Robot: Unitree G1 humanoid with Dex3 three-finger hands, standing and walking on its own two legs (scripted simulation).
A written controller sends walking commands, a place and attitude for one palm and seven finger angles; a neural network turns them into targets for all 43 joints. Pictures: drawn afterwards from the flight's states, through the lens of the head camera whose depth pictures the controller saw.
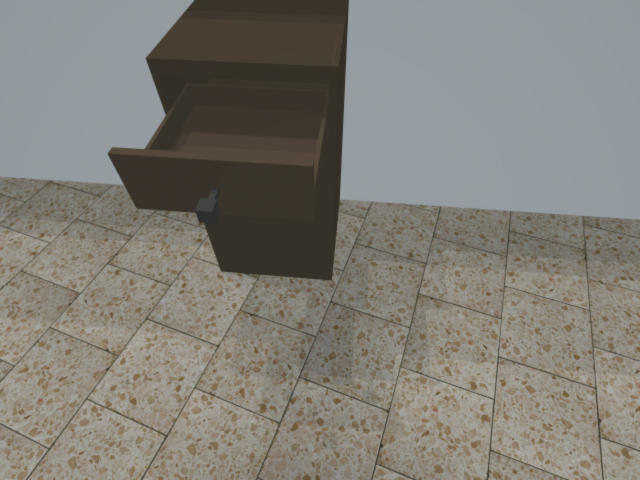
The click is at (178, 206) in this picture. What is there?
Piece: drawer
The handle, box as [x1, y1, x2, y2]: [195, 187, 219, 223]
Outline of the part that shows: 218,187 212,188 210,195 207,199 200,198 195,209 198,220 200,222 215,223 219,213 219,208 216,200 219,193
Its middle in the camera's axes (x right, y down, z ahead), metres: -0.21 -0.07 +0.74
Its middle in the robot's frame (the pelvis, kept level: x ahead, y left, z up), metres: +0.59 +0.25 -0.05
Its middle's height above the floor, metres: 0.72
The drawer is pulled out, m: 0.29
